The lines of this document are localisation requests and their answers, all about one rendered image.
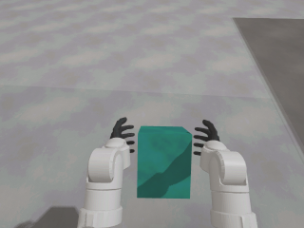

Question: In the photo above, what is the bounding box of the left robot forearm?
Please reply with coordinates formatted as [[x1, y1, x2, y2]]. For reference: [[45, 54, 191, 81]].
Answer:
[[77, 138, 131, 228]]

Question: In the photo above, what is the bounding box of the robot left hand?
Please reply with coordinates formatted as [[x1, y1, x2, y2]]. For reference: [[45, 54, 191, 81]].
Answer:
[[110, 117, 135, 153]]

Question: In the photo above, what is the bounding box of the right robot forearm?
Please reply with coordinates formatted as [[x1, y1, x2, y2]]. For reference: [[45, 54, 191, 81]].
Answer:
[[199, 140, 257, 228]]

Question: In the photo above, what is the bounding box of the robot right hand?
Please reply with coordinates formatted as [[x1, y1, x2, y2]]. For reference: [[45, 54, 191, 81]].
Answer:
[[193, 120, 220, 156]]

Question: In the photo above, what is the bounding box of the carton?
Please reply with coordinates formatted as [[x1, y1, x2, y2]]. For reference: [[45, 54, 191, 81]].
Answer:
[[137, 125, 193, 199]]

